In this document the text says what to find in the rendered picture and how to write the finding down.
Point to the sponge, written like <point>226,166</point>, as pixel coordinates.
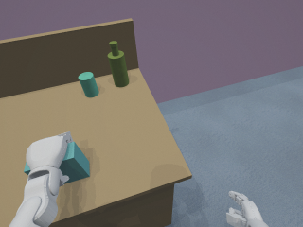
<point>74,164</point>

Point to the left robot hand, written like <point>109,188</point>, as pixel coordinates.
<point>49,151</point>

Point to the table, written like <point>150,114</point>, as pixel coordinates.
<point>134,161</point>

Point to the right robot hand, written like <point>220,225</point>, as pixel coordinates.
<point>248,211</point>

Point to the robot left forearm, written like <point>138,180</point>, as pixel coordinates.
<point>39,207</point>

